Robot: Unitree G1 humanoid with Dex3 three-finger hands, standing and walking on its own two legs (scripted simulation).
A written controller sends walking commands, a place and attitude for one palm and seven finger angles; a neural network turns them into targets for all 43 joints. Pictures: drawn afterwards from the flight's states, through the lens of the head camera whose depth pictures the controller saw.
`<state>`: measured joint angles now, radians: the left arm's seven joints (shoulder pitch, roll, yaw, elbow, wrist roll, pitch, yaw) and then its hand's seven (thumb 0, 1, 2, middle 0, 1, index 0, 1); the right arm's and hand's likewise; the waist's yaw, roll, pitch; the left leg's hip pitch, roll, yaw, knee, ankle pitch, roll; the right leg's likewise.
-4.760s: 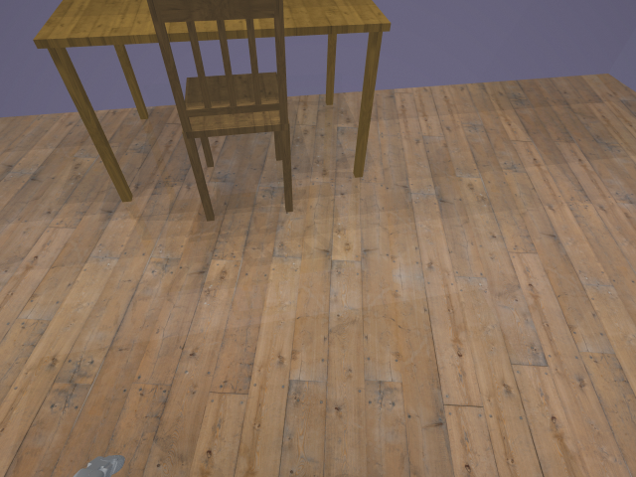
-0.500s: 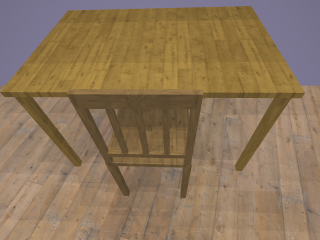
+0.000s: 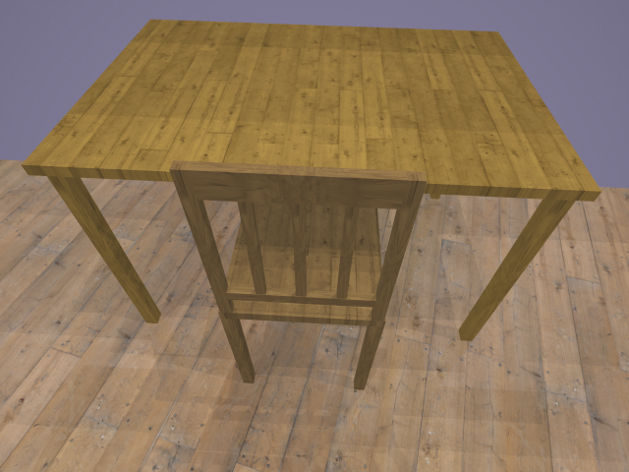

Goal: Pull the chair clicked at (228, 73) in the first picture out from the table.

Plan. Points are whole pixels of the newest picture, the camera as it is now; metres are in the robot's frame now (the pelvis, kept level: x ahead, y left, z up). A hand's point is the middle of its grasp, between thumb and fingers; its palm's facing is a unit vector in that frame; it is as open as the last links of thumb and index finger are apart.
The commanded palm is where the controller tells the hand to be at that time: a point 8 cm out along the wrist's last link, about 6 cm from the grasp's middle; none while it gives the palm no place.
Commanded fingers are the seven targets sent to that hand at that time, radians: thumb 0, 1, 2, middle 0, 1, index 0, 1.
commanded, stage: come to a stop and stand still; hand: left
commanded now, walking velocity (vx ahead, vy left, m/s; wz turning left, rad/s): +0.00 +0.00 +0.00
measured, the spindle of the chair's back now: (300, 253) +0.50 +0.07 -0.09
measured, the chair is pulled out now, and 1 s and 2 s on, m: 0.00 0.00 0.00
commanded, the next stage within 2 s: look again from close up in 1.44 s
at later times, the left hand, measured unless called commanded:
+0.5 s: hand out of the picture -0.02 +0.13 -0.17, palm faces +0.04 -0.99 -0.16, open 7.4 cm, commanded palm none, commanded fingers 0.00 0.90 0.90 -0.20 -0.30 -0.20 -0.30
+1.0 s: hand out of the picture +0.00 +0.13 -0.17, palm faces +0.06 -0.98 -0.18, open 7.4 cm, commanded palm none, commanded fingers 0.00 0.90 0.90 -0.20 -0.30 -0.20 -0.30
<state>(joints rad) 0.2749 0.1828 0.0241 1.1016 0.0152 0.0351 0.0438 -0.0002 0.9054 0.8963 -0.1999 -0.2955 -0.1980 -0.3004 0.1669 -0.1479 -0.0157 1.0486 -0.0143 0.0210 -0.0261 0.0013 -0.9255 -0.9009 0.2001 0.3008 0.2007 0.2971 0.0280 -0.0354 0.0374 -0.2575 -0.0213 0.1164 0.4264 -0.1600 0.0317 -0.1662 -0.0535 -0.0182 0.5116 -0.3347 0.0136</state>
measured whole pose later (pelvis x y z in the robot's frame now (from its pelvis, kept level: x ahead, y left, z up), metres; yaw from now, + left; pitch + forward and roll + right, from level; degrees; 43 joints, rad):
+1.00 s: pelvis +0.03 -0.03 +0.01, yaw +1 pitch -1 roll +1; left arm 0.32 0.11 0.00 1.15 0.00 -0.01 0.05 0.00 0.90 0.90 -0.20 -0.30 -0.20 -0.30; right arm 0.25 -0.14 0.00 1.16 -0.01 0.00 -0.04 0.01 -0.92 -0.90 0.20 0.30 0.20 0.30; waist 0.00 -0.01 0.04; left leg -0.19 0.04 0.08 0.39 -0.19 -0.02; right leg -0.05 0.01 -0.05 0.39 -0.32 -0.04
